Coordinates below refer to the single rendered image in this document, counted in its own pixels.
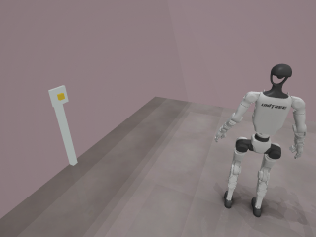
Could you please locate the panel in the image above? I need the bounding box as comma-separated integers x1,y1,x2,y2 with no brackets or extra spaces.
48,85,78,166

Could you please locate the robot right forearm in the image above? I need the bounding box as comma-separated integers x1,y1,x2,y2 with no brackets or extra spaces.
294,125,307,148

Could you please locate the right robot hand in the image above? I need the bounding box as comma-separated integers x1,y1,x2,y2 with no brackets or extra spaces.
289,145,303,159

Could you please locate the robot left upper arm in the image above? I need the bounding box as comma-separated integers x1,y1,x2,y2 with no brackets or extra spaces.
232,91,260,123

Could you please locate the button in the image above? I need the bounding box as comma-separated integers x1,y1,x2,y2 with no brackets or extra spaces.
57,93,65,101

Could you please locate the robot right foot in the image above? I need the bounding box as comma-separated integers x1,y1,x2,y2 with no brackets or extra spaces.
251,197,261,218

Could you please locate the left robot hand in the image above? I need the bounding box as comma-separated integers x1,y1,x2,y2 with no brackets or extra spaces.
214,129,227,143

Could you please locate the robot right upper arm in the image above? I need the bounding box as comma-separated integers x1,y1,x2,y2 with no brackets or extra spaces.
290,96,306,133

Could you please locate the humanoid robot torso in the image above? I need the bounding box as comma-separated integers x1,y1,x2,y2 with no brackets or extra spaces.
249,89,292,154

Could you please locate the robot left forearm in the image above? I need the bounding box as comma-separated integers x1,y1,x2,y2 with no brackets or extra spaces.
219,113,236,134

